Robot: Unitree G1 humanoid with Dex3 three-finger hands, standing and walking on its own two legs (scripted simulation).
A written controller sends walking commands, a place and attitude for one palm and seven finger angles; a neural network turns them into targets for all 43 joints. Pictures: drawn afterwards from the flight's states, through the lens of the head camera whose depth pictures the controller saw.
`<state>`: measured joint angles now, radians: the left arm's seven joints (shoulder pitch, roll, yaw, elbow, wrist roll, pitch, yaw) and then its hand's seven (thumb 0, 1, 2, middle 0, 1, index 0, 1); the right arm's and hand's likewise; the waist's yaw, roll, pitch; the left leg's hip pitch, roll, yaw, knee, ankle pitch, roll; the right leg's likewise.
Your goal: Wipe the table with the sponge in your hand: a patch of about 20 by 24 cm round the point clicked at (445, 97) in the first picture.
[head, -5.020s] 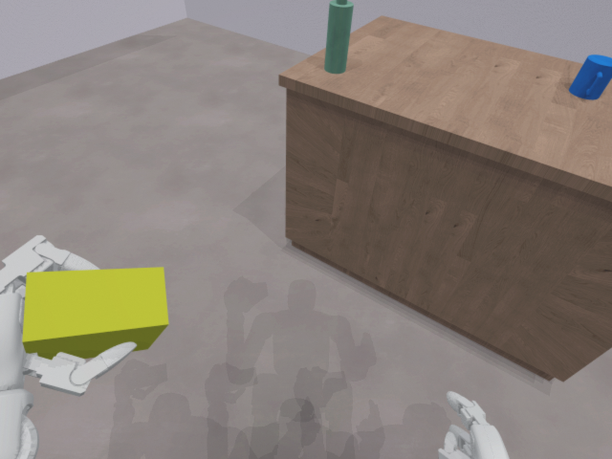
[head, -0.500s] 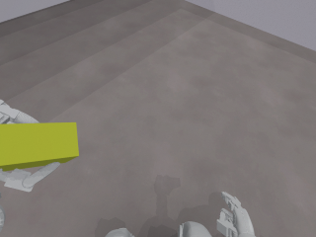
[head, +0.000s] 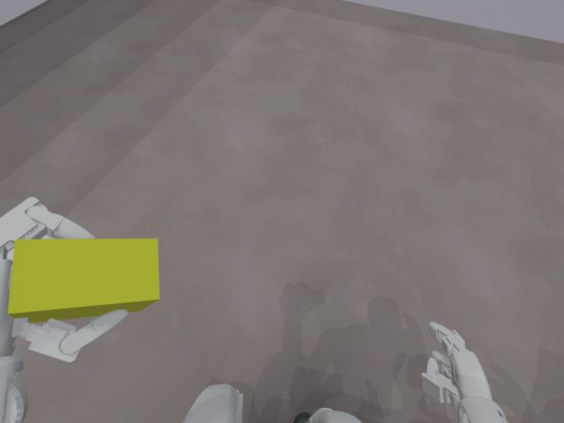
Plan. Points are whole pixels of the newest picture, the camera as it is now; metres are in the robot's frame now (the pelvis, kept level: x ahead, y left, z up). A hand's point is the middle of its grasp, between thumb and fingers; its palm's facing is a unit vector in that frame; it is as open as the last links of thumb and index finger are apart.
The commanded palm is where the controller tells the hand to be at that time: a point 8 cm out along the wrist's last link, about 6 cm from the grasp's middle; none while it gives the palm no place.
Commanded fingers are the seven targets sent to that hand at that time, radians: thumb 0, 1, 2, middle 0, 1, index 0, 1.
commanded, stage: turn to face it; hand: left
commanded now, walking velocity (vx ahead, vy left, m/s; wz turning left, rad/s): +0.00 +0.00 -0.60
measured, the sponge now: (108, 280) +0.24 +0.18 +0.15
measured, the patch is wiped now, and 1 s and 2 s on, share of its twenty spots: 0.00 0.00 0.00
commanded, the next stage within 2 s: none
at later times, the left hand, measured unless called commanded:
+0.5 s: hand (49, 305) +0.20 +0.21 +0.19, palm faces +0.18 -0.88 -0.44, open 10.1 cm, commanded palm +0.17 +0.25 +0.18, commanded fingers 0.00 0.10 1.30 -1.20 -1.60 -1.20 -1.60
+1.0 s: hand (220, 349) +0.17 +0.06 +0.19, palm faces -0.16 -0.80 -0.58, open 10.1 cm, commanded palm +0.15 +0.12 +0.18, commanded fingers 0.00 0.10 1.30 -1.20 -1.60 -1.20 -1.60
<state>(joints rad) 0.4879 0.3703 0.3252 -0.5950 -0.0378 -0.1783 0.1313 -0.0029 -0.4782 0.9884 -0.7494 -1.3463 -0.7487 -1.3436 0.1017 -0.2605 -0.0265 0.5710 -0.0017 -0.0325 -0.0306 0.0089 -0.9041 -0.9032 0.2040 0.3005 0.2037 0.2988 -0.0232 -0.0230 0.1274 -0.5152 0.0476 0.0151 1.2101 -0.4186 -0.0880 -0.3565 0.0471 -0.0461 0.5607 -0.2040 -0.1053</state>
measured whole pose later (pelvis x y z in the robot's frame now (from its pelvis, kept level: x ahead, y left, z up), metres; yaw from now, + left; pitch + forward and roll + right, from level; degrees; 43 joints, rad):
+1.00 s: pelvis -0.15 -0.01 +0.00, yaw -36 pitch +1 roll +1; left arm 0.59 0.49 0.50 -0.66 -0.05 -0.22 0.15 0.00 -0.48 1.00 -0.74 -1.36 -0.74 -1.35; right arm 0.15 -0.28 -0.06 0.55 0.02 0.05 -0.02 0.01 -0.91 -0.90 0.20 0.30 0.20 0.30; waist -0.02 -0.02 0.11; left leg -0.40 0.05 0.06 0.78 -0.41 -0.08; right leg -0.37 0.07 0.05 0.56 -0.20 -0.05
